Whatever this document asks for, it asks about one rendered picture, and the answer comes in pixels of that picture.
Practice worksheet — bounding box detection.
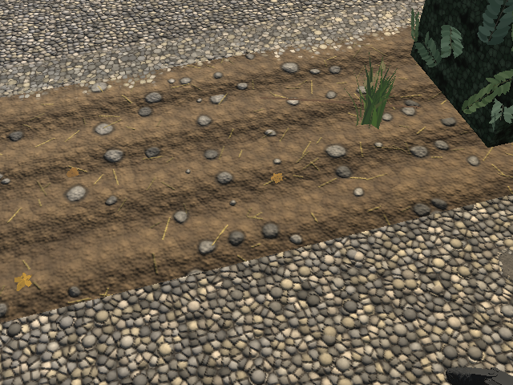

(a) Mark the right robot hand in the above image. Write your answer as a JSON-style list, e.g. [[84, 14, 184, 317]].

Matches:
[[446, 367, 513, 385]]

